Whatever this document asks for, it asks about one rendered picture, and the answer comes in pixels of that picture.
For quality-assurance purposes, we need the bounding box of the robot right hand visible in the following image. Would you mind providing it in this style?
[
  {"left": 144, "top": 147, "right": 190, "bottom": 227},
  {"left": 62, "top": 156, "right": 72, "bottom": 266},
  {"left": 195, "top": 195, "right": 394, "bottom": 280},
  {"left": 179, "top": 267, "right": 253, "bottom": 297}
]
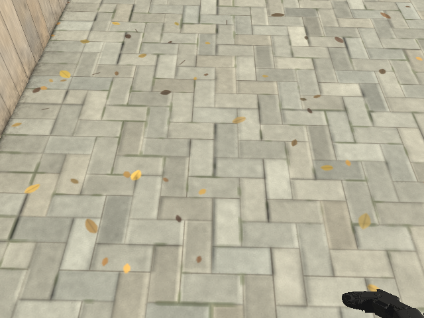
[{"left": 342, "top": 289, "right": 424, "bottom": 318}]

